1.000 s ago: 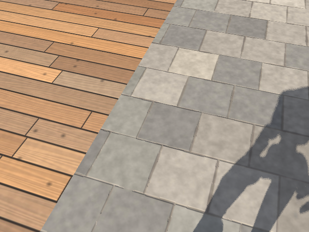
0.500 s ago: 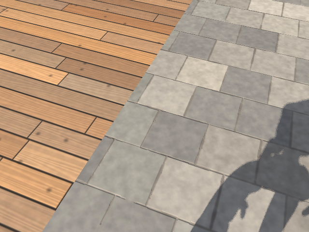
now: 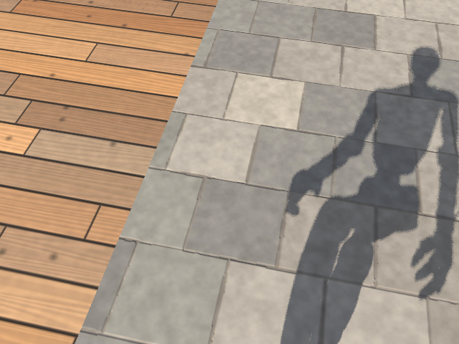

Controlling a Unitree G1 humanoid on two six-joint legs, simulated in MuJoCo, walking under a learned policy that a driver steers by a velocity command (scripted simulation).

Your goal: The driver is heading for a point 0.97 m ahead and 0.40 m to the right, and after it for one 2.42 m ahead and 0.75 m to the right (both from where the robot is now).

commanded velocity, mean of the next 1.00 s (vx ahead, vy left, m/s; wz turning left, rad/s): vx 0.49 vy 0.00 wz -0.55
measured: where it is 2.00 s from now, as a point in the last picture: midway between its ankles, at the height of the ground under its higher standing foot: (379, 193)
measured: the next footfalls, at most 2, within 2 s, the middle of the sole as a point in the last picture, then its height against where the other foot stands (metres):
right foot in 0.08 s outside the picture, level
left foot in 0.64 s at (225, 296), level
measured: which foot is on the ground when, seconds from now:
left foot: down 0.00-0.10, up 0.12-0.62, down 0.64-1.00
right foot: up 0.00-0.06, down 0.08-0.66, up 0.68-1.00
